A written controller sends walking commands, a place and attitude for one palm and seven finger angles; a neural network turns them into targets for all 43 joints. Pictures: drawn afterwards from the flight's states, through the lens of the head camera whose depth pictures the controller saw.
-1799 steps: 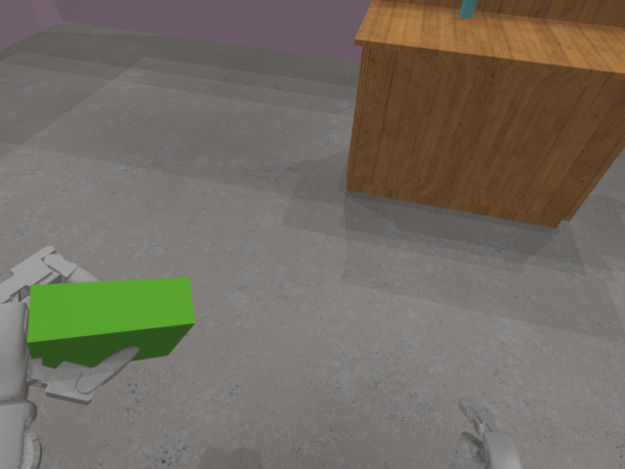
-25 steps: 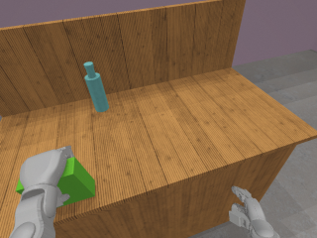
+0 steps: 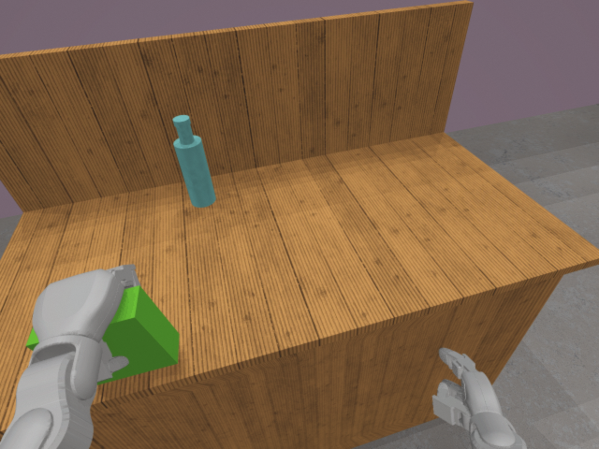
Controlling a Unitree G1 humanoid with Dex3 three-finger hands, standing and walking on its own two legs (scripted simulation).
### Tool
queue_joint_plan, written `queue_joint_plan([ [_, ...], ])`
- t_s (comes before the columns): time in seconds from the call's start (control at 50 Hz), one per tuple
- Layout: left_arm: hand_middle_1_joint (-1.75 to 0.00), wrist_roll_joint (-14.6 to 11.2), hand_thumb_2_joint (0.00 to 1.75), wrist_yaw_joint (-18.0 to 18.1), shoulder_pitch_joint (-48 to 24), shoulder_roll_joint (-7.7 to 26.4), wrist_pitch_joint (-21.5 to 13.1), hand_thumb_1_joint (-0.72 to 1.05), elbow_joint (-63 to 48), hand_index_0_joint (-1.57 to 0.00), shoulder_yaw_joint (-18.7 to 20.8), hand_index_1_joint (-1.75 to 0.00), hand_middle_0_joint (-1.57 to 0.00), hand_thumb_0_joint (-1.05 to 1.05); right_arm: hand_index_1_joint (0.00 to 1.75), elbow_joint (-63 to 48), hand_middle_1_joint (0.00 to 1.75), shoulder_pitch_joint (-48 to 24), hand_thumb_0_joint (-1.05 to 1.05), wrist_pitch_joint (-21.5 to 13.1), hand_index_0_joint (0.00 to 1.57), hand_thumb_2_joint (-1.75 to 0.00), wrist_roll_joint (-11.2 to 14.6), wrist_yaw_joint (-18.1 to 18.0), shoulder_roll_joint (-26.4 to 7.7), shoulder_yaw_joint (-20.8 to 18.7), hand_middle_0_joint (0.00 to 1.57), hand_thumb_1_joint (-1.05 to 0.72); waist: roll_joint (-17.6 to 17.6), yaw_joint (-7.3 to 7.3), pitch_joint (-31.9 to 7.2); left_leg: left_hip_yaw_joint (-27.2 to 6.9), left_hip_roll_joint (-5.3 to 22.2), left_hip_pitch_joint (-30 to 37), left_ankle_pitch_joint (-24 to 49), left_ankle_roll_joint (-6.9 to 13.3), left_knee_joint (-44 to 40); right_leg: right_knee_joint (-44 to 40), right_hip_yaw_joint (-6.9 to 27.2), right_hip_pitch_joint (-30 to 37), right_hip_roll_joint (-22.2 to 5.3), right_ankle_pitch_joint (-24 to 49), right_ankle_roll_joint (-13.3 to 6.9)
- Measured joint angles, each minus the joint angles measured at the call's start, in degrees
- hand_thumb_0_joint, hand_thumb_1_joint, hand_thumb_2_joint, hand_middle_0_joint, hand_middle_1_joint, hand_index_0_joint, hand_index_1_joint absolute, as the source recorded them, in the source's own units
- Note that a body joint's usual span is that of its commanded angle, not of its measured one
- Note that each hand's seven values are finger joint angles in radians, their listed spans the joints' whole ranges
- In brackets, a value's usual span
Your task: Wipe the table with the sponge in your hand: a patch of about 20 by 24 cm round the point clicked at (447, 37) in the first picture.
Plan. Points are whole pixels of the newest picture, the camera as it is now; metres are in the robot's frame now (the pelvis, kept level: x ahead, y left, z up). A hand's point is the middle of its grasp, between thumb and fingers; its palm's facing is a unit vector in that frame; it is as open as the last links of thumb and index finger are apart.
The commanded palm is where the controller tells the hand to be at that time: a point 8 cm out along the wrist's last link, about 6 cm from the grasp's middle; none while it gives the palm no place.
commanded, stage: lift the sponge slowly off the table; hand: left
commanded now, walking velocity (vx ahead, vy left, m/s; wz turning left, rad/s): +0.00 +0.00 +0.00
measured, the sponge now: (120, 346) +0.20 +0.29 +0.05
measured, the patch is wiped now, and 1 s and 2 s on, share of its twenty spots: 1.00 1.00 1.00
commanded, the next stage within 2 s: bring the sponge back beside the body in 1.34 s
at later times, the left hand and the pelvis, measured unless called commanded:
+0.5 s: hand (109, 301) +0.21 +0.28 +0.14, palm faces +0.15 -0.11 -0.98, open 9.2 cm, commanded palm +0.17 +0.27 +0.21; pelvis -0.02 +0.00 +0.00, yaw +0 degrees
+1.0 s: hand (105, 278) +0.22 +0.28 +0.17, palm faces +0.22 -0.11 -0.97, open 9.2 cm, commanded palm +0.18 +0.27 +0.24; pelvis -0.02 -0.01 +0.00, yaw +0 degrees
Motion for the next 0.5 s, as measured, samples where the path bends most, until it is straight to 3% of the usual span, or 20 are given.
queue_joint_plan([
  [0.5, -1.38, -1.30, 1.09, -2.57, -7.39, 1.03, 2.42, -0.46, -0.30, -0.82, -0.96, -1.43, -0.81, -0.01, 0.30, -0.22, 0.30, -0.26, 0.01, -0.63, 0.20, -0.90, 0.58, -0.61, -0.36, 0.73, 0.21, -0.90, 0.43, -0.12, -0.08, 0.29, -0.09, -0.04, 2.13, -0.28, -1.54, 0.64, 0.30, -1.14, -0.15, 1.11, -0.11],
])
